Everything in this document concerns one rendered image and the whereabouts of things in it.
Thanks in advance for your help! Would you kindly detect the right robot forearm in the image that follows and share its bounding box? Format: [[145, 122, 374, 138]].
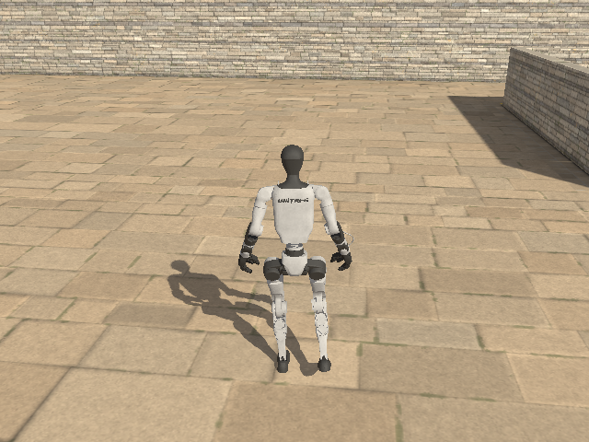
[[331, 221, 350, 255]]

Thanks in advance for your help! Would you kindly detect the robot torso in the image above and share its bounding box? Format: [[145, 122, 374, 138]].
[[272, 181, 315, 276]]

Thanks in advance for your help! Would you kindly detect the left robot forearm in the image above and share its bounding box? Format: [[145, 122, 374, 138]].
[[240, 222, 258, 258]]

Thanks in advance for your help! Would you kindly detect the robot right foot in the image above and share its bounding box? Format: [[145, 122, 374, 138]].
[[318, 356, 331, 372]]

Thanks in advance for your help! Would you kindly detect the robot left upper arm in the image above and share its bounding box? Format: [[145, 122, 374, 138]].
[[248, 185, 274, 237]]

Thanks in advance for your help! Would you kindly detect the robot right upper arm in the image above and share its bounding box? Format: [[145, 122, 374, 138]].
[[312, 184, 340, 235]]

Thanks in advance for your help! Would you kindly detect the right robot hand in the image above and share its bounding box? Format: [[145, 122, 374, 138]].
[[330, 252, 352, 271]]

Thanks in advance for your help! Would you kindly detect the left robot hand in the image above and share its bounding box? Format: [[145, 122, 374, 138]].
[[238, 254, 260, 273]]

